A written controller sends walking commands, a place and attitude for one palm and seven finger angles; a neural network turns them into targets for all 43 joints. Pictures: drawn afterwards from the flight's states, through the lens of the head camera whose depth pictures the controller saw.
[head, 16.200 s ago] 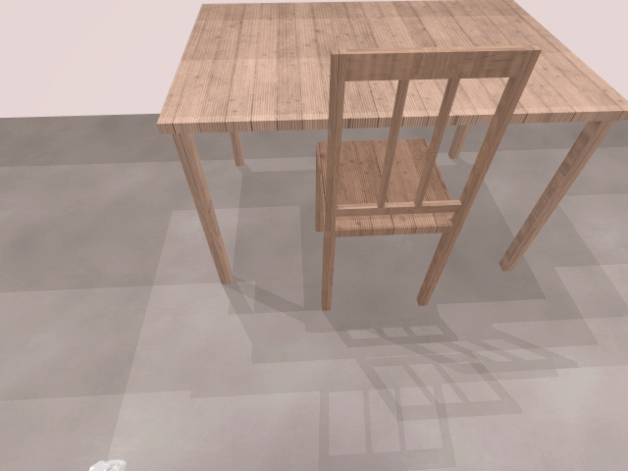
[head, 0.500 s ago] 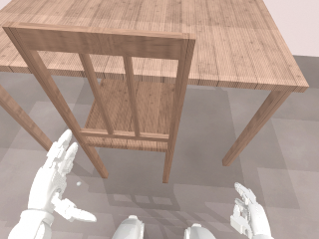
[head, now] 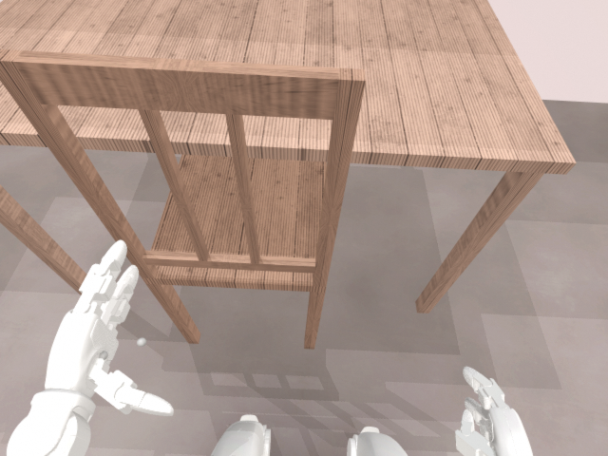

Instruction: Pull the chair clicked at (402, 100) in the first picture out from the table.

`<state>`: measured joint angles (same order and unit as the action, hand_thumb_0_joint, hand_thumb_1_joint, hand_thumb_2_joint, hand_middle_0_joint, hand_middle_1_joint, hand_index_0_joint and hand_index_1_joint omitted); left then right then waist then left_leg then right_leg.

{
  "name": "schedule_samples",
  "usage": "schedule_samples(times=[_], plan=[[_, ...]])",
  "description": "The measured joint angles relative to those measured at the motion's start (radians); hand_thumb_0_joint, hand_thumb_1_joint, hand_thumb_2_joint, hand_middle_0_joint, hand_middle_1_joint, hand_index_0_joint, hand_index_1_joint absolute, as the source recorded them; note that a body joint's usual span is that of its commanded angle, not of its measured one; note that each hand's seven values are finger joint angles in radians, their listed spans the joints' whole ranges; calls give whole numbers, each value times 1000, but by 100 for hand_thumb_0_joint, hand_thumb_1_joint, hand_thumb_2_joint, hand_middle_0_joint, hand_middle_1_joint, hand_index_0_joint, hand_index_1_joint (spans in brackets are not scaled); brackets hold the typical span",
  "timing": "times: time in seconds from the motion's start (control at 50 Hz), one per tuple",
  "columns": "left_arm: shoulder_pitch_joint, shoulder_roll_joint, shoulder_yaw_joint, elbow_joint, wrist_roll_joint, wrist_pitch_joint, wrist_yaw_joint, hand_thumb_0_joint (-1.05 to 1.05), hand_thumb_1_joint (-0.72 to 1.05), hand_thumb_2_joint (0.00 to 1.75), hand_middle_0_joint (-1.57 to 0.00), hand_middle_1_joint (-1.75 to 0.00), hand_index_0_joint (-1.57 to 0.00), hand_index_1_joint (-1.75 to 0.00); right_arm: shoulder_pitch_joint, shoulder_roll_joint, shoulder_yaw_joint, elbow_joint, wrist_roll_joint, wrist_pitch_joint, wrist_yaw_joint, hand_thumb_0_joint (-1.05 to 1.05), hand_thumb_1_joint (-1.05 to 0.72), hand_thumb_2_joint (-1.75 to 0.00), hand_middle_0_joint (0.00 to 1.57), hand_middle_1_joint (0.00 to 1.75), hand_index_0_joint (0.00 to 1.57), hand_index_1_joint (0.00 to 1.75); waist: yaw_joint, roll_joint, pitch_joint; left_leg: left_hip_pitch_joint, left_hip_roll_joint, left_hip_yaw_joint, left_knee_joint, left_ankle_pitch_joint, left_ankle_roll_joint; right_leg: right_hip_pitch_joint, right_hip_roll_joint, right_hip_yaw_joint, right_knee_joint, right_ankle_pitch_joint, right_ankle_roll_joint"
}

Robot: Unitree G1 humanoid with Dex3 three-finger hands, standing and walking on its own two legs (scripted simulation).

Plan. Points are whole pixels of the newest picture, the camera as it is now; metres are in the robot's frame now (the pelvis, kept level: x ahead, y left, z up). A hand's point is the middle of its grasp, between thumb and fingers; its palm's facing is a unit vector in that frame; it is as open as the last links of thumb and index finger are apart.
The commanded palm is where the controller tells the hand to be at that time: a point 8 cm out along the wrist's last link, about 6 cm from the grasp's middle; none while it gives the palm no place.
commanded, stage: raise the hand toward the chair's back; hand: left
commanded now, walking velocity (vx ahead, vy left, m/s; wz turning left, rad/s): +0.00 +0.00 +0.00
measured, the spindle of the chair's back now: (182, 199) +0.47 +0.21 +0.01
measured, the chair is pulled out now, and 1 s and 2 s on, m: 0.00 0.00 0.00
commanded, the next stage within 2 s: aim the fingers beside a spindle in 0.18 s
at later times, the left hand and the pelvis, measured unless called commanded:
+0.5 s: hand (143, 336) +0.25 +0.21 +0.03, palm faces +0.00 -1.00 -0.05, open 16.9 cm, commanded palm +0.24 +0.26 +0.04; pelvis +0.00 +0.00 -0.01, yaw +0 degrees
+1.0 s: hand (161, 317) +0.28 +0.20 +0.02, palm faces -0.02 -1.00 -0.04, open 16.9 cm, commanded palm +0.27 +0.25 +0.02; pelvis -0.01 +0.00 -0.02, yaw +0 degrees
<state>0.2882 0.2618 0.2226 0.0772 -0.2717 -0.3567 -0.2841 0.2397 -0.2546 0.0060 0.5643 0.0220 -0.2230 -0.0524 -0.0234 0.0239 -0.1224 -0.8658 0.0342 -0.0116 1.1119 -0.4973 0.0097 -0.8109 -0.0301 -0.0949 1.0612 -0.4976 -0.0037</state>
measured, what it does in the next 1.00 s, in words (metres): stands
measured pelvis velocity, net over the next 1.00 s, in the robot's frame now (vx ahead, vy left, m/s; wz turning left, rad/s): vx -0.01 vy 0.00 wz -0.01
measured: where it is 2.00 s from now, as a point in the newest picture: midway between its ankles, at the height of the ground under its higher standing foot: outside the picture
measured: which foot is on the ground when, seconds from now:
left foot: down 0.00-1.00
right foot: down 0.00-1.00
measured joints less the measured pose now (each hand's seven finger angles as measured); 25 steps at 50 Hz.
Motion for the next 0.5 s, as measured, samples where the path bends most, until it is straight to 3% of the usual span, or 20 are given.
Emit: schedule_samples(times=[0.34, 0.5], plan=[[-6, -1, -1, 3, -4, 5, -15, -2, -50, 30, -6, -8, -6, -8, -24, 13, 19, -10, -2, 3, 1, 1, -90, -90, 20, 30, 20, 30, 13, 6, -4, -8, -2, -5, 8, -3, 0, -5, -2, -4, 6, -4, 0], [-65, 4, 10, 52, -4, -3, -27, -2, -50, 30, -6, -8, -6, -8, -26, 3, 18, -3, -5, -1, -2, 1, -90, -90, 20, 30, 20, 30, 11, 2, -5, -39, -1, -11, 31, -9, -2, -34, -1, -9, 28, -11, -2]])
